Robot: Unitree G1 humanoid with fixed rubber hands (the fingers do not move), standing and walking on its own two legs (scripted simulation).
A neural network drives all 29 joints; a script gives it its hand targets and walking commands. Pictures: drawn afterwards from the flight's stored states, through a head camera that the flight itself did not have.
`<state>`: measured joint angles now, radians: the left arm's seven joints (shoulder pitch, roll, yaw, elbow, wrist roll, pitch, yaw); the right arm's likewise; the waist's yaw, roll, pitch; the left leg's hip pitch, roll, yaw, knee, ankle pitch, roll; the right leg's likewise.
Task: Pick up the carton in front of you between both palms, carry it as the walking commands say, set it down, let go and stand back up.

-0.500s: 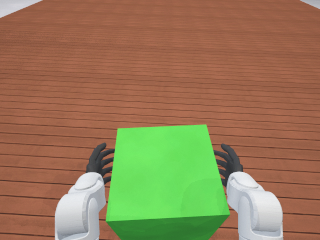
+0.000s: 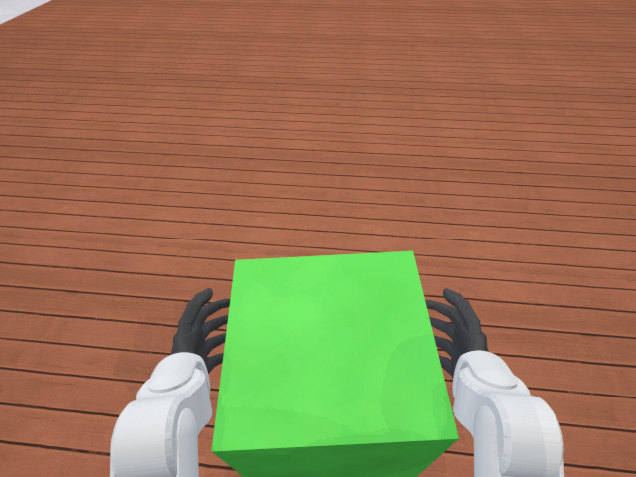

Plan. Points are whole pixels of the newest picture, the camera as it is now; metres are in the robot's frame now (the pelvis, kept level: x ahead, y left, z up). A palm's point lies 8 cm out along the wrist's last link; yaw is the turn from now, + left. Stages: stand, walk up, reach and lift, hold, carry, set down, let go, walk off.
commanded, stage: carry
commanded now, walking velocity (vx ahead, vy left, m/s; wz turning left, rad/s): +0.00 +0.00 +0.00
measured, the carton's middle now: (330, 378) +0.24 +0.00 +0.01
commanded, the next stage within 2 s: hold in 1.28 s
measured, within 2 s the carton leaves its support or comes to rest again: neither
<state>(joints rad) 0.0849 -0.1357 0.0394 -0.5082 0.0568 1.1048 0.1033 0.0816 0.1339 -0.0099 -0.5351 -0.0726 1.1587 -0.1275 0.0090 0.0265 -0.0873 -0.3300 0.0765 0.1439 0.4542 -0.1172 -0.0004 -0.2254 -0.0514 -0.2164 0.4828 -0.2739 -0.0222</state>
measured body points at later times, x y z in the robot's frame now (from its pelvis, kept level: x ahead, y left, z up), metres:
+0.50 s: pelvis +0.06 +0.02 -0.01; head +0.04 +0.02 +0.44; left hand +0.32 +0.16 +0.06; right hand +0.31 -0.14 +0.06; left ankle +0.06 +0.12 -0.74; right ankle -0.01 -0.10 -0.74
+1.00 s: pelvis +0.02 +0.01 +0.00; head +0.01 +0.02 +0.45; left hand +0.32 +0.16 +0.02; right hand +0.31 -0.15 +0.02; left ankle +0.06 +0.12 -0.74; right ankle -0.01 -0.10 -0.74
